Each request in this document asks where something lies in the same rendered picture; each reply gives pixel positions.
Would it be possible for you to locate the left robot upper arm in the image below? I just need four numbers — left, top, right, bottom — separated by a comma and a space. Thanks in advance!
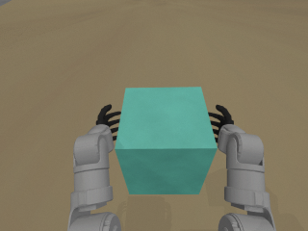
68, 212, 121, 231

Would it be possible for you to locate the carton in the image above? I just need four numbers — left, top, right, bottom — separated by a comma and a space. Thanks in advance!
115, 87, 218, 194

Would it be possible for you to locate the robot right forearm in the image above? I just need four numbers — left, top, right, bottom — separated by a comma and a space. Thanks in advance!
218, 124, 276, 231

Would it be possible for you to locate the robot right hand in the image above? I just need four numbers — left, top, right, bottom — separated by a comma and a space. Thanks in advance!
208, 105, 234, 143

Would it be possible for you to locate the right robot upper arm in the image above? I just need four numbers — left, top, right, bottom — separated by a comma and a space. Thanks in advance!
218, 213, 274, 231

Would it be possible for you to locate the robot left forearm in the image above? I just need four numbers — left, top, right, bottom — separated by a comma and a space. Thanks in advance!
67, 124, 115, 231

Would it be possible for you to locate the robot left hand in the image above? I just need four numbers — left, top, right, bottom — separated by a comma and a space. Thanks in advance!
96, 104, 121, 141

